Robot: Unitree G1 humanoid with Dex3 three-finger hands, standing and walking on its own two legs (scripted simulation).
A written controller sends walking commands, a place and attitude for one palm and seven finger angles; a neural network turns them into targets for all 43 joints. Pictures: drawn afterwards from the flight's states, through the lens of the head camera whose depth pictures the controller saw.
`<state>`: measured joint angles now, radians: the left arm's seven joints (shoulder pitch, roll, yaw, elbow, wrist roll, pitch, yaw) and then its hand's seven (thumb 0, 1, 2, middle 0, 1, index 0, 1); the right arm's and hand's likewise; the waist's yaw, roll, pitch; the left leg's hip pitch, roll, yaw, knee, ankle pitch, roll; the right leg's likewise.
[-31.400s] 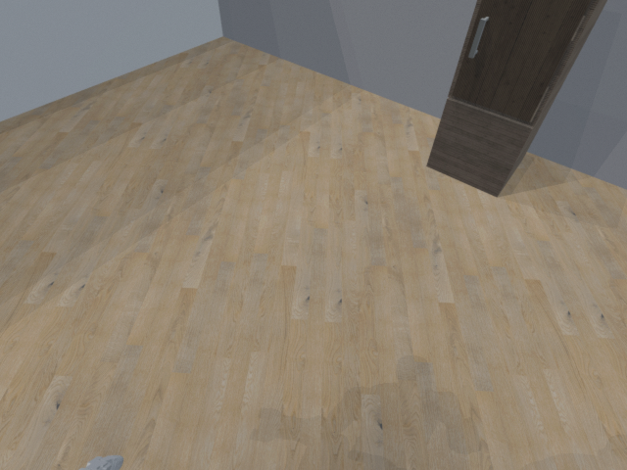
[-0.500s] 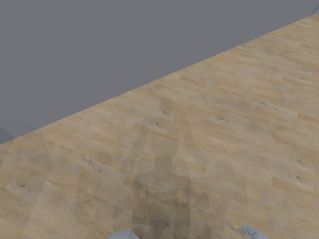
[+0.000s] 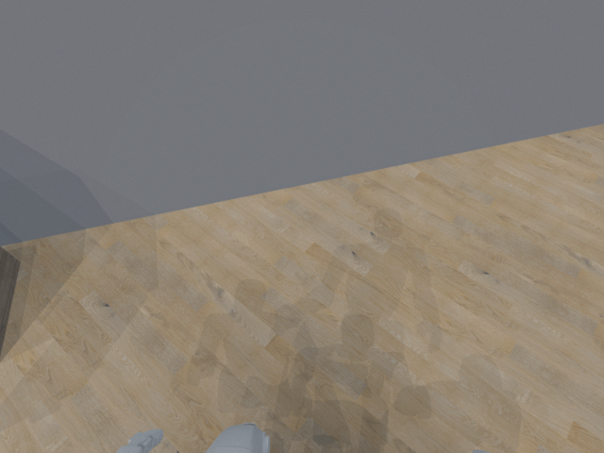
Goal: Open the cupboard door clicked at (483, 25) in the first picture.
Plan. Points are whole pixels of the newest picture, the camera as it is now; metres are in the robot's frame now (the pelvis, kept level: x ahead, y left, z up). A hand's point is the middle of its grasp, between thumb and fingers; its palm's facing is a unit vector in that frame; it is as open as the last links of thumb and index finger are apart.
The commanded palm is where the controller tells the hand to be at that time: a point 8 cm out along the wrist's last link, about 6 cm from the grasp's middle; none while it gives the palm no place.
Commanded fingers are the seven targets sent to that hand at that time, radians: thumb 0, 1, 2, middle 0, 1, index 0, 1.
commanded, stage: turn to face it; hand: left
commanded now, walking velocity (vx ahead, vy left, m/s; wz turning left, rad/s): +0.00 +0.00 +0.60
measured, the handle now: out of the picture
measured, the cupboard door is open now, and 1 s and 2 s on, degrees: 52 52 52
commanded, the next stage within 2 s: take the last steps up to it in 1.80 s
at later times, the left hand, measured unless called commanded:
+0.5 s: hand out of the picture +0.07 +0.21 -0.15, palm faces +0.29 -0.91 -0.31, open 7.4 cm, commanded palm none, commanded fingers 0.00 0.90 0.90 -0.20 -0.30 -0.20 -0.30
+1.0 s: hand out of the picture -0.04 +0.19 -0.17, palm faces +0.60 -0.76 -0.25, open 7.4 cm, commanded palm none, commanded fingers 0.00 0.90 0.90 -0.20 -0.30 -0.20 -0.30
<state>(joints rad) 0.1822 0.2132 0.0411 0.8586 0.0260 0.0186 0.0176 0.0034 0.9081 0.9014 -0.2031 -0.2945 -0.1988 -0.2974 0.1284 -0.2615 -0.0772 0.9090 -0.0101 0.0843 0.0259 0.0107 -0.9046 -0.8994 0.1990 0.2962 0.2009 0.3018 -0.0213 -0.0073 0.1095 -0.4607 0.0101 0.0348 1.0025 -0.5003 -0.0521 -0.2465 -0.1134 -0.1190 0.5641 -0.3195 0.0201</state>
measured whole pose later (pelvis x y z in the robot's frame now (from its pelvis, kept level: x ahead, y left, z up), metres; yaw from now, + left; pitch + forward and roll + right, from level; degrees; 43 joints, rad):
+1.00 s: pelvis +0.03 -0.03 +0.00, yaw +36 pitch +1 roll -1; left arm 0.18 0.27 0.08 0.91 0.01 0.07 0.00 0.01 0.91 0.90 -0.20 -0.29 -0.20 -0.30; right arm 0.12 -0.23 -0.04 0.88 -0.02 0.04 0.00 0.01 -0.90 -0.90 0.20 0.30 0.20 0.30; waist 0.01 -0.04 0.11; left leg -0.31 -0.01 -0.02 0.55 -0.26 0.02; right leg -0.47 -0.08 -0.03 1.03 -0.45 0.07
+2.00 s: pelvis +0.10 -0.04 +0.00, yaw +65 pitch +0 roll +1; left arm 0.24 0.17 0.03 0.95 0.02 0.00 0.01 0.00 0.91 0.90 -0.20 -0.29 -0.20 -0.30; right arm 0.14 -0.22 -0.05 0.98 -0.01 0.07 0.01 0.01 -0.90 -0.90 0.20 0.30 0.20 0.30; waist 0.01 0.00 0.09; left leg -0.42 -0.01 0.01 0.97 -0.48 -0.04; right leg -0.19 -0.07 -0.11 0.50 -0.32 -0.01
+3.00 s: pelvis +0.14 +0.24 +0.01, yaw +74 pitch +0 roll +1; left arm 0.32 0.19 0.06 1.09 0.02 -0.06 0.00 -0.02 0.94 0.90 -0.20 -0.29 -0.20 -0.30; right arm 0.18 -0.20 -0.06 1.01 -0.02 0.00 0.04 0.01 -0.91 -0.90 0.19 0.30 0.20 0.30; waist 0.04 -0.02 0.04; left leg -0.49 0.10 0.07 0.70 -0.19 -0.04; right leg -0.07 -0.09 -0.17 0.37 -0.28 0.02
